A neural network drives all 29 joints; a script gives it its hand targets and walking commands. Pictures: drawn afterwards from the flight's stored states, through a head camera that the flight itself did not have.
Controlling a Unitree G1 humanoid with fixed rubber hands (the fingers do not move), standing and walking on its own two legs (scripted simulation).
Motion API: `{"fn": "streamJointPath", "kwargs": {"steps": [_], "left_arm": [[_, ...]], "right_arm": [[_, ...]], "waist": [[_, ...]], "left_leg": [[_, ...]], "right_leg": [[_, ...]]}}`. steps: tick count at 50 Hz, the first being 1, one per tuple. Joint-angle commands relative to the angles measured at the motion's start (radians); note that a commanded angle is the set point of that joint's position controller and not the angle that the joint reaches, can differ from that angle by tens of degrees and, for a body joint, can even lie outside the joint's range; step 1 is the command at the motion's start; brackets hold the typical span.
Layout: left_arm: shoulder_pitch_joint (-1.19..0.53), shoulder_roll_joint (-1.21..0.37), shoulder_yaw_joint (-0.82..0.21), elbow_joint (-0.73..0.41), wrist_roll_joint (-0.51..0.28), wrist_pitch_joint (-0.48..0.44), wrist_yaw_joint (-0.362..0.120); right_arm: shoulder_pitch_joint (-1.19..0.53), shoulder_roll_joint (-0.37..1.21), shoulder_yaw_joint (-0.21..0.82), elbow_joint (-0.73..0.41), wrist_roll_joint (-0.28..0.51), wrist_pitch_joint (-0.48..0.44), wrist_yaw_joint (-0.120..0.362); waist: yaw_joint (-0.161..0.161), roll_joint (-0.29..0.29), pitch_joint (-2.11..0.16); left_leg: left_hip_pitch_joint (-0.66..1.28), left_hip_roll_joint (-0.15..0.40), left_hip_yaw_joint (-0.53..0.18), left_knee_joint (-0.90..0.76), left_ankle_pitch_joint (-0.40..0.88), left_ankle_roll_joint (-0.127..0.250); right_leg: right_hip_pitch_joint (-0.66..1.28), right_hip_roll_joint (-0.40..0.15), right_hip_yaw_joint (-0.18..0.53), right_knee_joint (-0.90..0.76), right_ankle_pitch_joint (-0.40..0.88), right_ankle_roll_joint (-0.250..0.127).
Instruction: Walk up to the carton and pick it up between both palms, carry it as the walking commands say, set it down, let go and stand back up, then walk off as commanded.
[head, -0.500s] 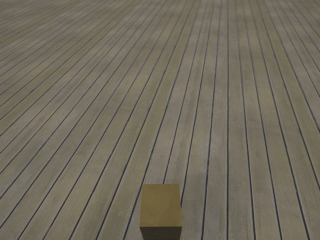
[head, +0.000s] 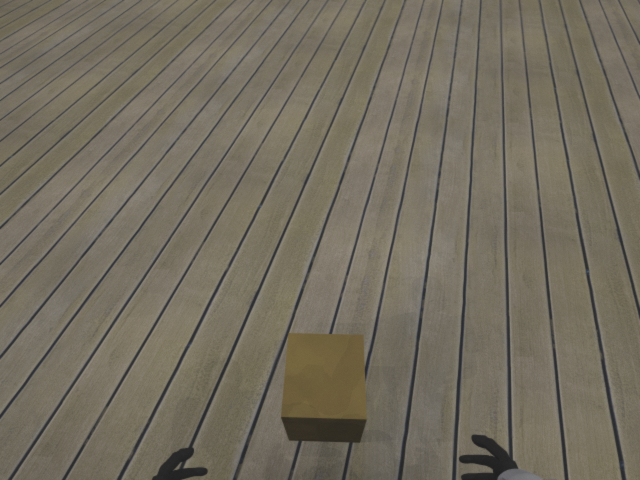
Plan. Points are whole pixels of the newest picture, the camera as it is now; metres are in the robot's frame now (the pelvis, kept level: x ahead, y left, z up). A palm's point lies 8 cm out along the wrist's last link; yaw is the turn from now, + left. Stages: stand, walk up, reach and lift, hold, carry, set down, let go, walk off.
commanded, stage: reach and lift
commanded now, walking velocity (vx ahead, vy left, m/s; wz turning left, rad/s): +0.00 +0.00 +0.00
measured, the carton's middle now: (325, 389) +0.45 +0.03 -0.63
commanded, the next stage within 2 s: none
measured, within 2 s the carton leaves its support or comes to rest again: neither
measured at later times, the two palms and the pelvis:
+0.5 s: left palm (182, 477) +0.18 +0.22 -0.15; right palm (486, 469) +0.19 -0.19 -0.15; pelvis -0.06 -0.01 -0.05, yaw +1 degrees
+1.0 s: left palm (211, 362) +0.35 +0.22 -0.17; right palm (447, 367) +0.33 -0.17 -0.17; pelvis -0.09 -0.01 -0.08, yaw +1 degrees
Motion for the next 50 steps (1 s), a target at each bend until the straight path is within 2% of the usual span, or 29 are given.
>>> {"fn": "streamJointPath", "kwargs": {"steps": [1, 4, 6, 10, 15, 22, 30, 35, 40, 45, 50], "left_arm": [[0.026, 0.031, 0.042, -0.164, 0.054, -0.033, -0.011], [-0.009, 0.045, 0.061, -0.214, 0.081, -0.106, -0.021], [-0.01, 0.063, 0.08, -0.204, 0.089, -0.152, -0.028], [-0.014, 0.088, 0.103, -0.174, 0.066, -0.202, -0.049], [-0.056, 0.088, 0.097, -0.154, 0.032, -0.19, -0.07], [-0.352, 0.103, 0.117, -0.122, 0.033, -0.183, -0.081], [-0.69, 0.127, 0.142, 0.03, 0.04, -0.163, -0.064], [-0.88, 0.14, 0.167, 0.136, 0.046, -0.192, -0.049], [-1.026, 0.175, 0.199, 0.225, 0.042, -0.252, -0.039], [-1.139, 0.204, 0.209, 0.299, 0.032, -0.331, -0.037], [-1.22, 0.237, 0.229, 0.357, 0.028, -0.423, -0.045]], "right_arm": [[0.068, -0.065, -0.055, -0.154, -0.06, -0.034, 0.008], [0.036, -0.056, -0.086, -0.22, -0.073, -0.108, 0.01], [0.018, -0.034, -0.081, -0.229, -0.057, -0.147, 0.008], [0.009, 0.01, -0.046, -0.239, -0.008, -0.177, -0.007], [-0.01, 0.018, -0.063, -0.232, 0.002, -0.158, -0.039], [-0.264, 0.031, -0.115, -0.211, -0.006, -0.144, -0.061], [-0.575, 0.027, -0.184, -0.09, -0.01, -0.127, -0.087], [-0.754, 0.017, -0.225, -0.008, -0.009, -0.16, -0.106], [-0.892, 0.01, -0.244, 0.048, -0.007, -0.215, -0.128], [-0.987, -0.002, -0.262, 0.088, -0.003, -0.291, -0.144], [-1.057, 0.001, -0.269, 0.12, 0.008, -0.38, -0.153]], "waist": [[-0.011, 0.022, -0.134], [-0.018, 0.041, -0.228], [-0.01, 0.036, -0.273], [0.022, 0.016, -0.315], [0.009, 0.03, -0.275], [-0.01, 0.019, -0.19], [-0.012, 0.048, -0.262], [-0.013, 0.053, -0.359], [-0.02, 0.042, -0.497], [-0.031, 0.049, -0.618], [-0.029, 0.046, -0.713]], "left_leg": [[0.209, 0.05, -0.222, -0.029, 0.44, 0.014], [0.183, 0.055, -0.217, 0.062, 0.501, -0.015], [0.147, 0.05, -0.207, 0.12, 0.52, -0.025], [0.048, 0.034, -0.171, 0.184, 0.426, -0.031], [0.005, 0.025, -0.158, 0.196, 0.268, -0.022], [-0.106, 0.034, -0.165, 0.19, -0.01, -0.008], [-0.129, 0.033, -0.203, 0.178, -0.137, -0.012], [-0.158, 0.022, -0.21, 0.186, -0.137, -0.024], [-0.211, 0.012, -0.21, 0.203, -0.085, -0.033], [-0.246, 0.002, -0.202, 0.232, 0.0, -0.04], [-0.279, -0.015, -0.181, 0.271, 0.138, -0.04]], "right_leg": [[-0.095, 0.009, 0.107, -0.039, 0.261, -0.061], [-0.144, 0.007, 0.105, 0.045, 0.28, -0.05], [-0.151, 0.011, 0.108, 0.096, 0.297, -0.032], [-0.139, 0.013, 0.117, 0.158, 0.295, -0.011], [-0.201, 0.016, 0.102, 0.154, 0.153, -0.009], [-0.284, 0.008, 0.086, 0.174, -0.062, -0.003], [-0.371, 0.003, 0.072, 0.223, -0.128, 0.003], [-0.426, 0.01, 0.064, 0.247, -0.124, 0.012], [-0.449, 0.02, 0.061, 0.265, -0.087, 0.024], [-0.494, 0.032, 0.058, 0.288, -0.027, 0.037], [-0.531, 0.043, 0.057, 0.31, 0.068, 0.051]]}}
